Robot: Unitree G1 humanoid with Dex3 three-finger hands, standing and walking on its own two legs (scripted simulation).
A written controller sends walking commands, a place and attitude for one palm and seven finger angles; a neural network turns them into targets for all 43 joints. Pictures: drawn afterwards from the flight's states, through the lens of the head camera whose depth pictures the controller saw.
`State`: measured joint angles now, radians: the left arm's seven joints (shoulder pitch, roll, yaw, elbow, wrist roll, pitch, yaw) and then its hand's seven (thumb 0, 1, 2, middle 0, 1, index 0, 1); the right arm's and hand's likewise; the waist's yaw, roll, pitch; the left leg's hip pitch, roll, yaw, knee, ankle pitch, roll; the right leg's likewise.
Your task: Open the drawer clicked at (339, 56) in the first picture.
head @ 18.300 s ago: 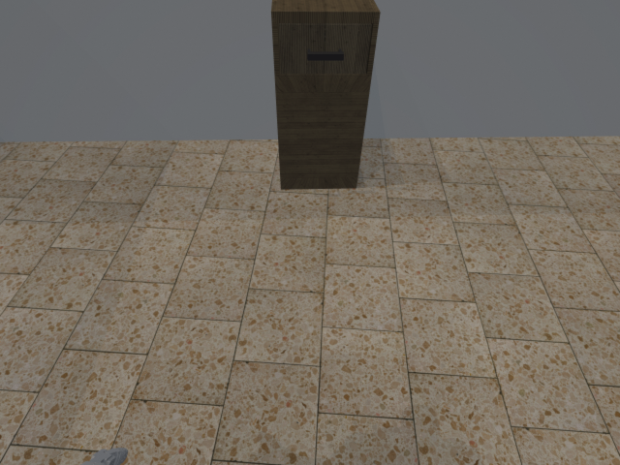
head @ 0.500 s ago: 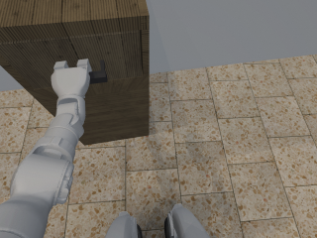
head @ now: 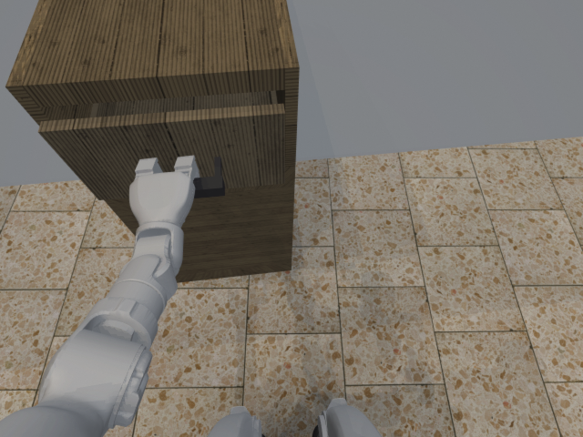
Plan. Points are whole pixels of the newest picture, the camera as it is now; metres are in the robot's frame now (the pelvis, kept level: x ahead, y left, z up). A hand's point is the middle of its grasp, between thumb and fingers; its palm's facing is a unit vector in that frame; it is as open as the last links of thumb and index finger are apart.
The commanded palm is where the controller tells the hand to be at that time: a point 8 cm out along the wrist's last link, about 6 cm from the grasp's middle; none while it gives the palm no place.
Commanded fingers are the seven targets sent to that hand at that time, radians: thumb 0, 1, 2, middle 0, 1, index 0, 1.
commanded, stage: pull the drawer open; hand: left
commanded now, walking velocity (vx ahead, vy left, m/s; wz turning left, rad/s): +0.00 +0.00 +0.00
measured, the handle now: (180, 178) +0.50 +0.16 -0.02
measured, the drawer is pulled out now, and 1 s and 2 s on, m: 0.04 0.17 0.29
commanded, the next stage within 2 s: none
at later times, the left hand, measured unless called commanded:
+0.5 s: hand (174, 247) +0.39 +0.16 -0.04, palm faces -0.03 -0.05 -1.00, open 5.5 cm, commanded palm +0.36 +0.17 +0.01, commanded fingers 0.00 0.90 0.90 -0.40 -1.35 -0.40 -1.35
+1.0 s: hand (172, 291) +0.33 +0.16 -0.04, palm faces -0.02 -0.05 -1.00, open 5.5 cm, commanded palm +0.29 +0.15 +0.01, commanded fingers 0.00 0.90 0.90 -0.40 -1.35 -0.40 -1.35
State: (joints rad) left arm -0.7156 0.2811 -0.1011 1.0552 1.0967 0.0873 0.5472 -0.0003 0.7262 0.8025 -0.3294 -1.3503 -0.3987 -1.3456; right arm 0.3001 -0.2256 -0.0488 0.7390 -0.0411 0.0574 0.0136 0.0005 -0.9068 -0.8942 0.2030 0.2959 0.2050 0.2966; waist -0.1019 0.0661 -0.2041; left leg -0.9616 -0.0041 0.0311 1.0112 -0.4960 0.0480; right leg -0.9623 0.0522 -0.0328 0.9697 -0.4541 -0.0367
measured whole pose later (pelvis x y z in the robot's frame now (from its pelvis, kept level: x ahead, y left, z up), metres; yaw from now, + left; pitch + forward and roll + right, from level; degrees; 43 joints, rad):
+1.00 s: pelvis -0.01 -0.01 +0.01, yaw +1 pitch +18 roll +0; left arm -0.25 0.17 -0.23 0.69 1.12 0.15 0.59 0.00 0.72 0.82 -0.31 -1.35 -0.41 -1.35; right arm 0.21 -0.21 -0.05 0.69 -0.02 0.09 0.00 0.00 -0.91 -0.89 0.20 0.30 0.20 0.30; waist -0.02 0.05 -0.19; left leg -0.78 -0.01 0.03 0.94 -0.47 0.04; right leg -0.79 0.05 -0.03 0.92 -0.44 -0.05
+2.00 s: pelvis -0.02 -0.03 +0.01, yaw +1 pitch +14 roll +1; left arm 0.21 0.19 -0.28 0.28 1.15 0.14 0.61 0.03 0.70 0.83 -0.30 -1.35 -0.41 -1.35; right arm 0.10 -0.21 -0.02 0.62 -0.03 0.09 0.00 0.01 -0.91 -0.89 0.20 0.30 0.20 0.30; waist 0.04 0.04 -0.18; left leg -0.75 -0.02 0.03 0.99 -0.48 0.02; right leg -0.77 0.04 -0.03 1.00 -0.47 -0.07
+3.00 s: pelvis -0.02 -0.03 +0.00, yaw +1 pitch +14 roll +2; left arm 0.21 0.20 -0.26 0.26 1.13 0.15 0.59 0.00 0.00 0.51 -0.32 -1.26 -0.35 -1.25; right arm 0.10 -0.21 0.00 0.61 -0.02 0.08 -0.03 0.01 -0.91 -0.89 0.20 0.30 0.20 0.30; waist 0.03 0.03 -0.17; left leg -0.76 -0.01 0.03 0.99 -0.48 0.00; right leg -0.79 0.05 -0.03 1.01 -0.47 -0.08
